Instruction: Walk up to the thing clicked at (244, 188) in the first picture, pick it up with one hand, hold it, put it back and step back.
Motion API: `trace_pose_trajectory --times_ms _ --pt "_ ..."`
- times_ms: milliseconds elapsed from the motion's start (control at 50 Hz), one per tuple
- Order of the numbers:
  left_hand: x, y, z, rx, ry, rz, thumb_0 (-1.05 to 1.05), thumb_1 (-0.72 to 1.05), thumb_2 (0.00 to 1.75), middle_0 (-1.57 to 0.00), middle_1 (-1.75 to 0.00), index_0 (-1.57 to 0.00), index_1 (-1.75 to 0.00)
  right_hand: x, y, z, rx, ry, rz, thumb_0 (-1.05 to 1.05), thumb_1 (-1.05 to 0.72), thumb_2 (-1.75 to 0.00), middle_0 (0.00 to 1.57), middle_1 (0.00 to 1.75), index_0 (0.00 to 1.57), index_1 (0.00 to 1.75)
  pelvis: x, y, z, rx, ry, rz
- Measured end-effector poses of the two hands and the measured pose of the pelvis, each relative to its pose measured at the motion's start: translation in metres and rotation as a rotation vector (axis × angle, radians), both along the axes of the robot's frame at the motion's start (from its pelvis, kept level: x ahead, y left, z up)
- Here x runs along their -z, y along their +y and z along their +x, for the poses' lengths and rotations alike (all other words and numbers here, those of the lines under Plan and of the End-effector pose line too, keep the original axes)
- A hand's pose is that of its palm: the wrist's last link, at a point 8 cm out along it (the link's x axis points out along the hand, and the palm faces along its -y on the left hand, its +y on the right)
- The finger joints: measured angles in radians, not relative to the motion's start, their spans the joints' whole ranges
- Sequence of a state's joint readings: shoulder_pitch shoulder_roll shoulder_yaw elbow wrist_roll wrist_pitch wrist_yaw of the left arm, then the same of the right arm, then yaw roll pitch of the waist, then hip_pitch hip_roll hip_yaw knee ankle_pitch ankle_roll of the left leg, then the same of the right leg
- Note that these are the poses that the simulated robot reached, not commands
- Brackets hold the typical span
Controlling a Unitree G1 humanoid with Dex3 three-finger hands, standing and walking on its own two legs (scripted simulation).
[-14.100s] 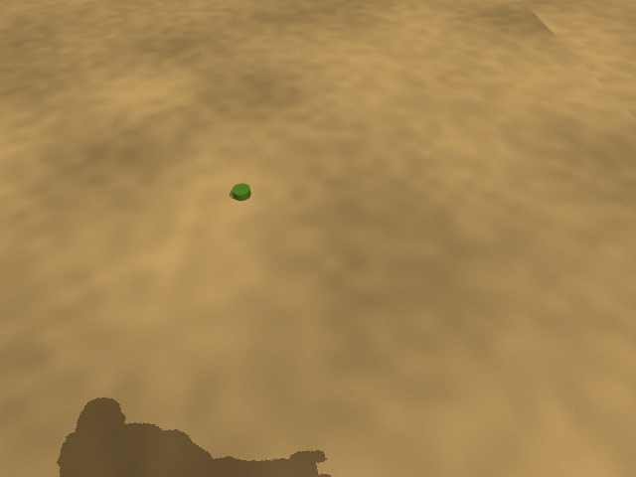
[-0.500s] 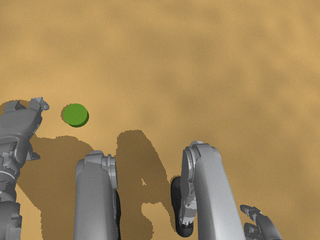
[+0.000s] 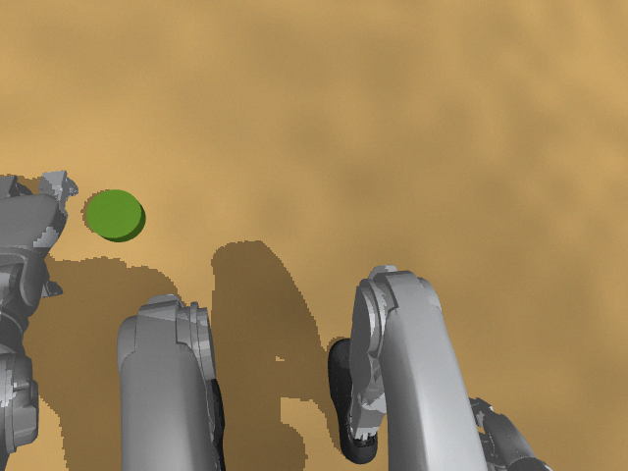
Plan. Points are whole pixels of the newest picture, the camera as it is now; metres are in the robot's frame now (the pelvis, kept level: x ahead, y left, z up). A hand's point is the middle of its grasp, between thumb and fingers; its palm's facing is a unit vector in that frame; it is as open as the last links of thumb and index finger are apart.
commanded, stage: rise first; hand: left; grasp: from above
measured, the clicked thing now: (117, 216) +0.48 +0.26 -0.32
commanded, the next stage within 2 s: approach in 0.62 s
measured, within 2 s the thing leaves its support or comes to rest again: neither
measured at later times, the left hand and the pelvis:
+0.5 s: hand (58, 244) +0.41 +0.30 -0.20, palm faces -0.46 -0.08 -0.88, open 14.1 cm; pelvis +0.00 +0.00 -0.02, yaw -1 degrees
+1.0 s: hand (96, 210) +0.46 +0.26 -0.22, palm faces -0.44 -0.05 -0.90, open 13.9 cm; pelvis +0.00 +0.00 -0.03, yaw -2 degrees
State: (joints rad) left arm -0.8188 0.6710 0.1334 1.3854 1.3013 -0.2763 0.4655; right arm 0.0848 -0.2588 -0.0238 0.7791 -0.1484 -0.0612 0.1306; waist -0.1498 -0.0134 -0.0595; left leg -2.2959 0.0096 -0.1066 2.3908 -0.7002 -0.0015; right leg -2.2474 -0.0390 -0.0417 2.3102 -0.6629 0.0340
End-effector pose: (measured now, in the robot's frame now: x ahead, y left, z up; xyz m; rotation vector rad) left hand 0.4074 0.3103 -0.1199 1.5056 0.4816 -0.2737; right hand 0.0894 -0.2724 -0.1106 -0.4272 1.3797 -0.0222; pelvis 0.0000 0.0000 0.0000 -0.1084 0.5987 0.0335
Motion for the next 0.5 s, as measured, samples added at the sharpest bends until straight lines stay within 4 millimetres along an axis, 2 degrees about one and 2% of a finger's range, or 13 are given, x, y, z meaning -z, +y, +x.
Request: trace_pose_trajectory --times_ms 180,500 --pt "0.010 -0.002 0.010 -0.007 0.008 -0.009 0.00 -0.53 1.01 -0.08 -1.01 -0.08 -1.00 0.002 -0.004 -0.008 0.014 0.041 -0.013 0.00 -0.91 -0.90 0.21 0.30 0.21 0.30 0.005 0.000 0.005 0.005 0.009 -0.003" --pt "0.025 -0.004 0.011 0.010 -0.001 -0.024 0.00 -0.52 1.00 -0.08 -1.02 -0.09 -1.01 0.003 -0.005 -0.011 -0.014 0.048 -0.031 0.00 -0.91 -0.90 0.21 0.30 0.21 0.30 0.015 0.002 0.004 0.007 -0.005 -0.015"
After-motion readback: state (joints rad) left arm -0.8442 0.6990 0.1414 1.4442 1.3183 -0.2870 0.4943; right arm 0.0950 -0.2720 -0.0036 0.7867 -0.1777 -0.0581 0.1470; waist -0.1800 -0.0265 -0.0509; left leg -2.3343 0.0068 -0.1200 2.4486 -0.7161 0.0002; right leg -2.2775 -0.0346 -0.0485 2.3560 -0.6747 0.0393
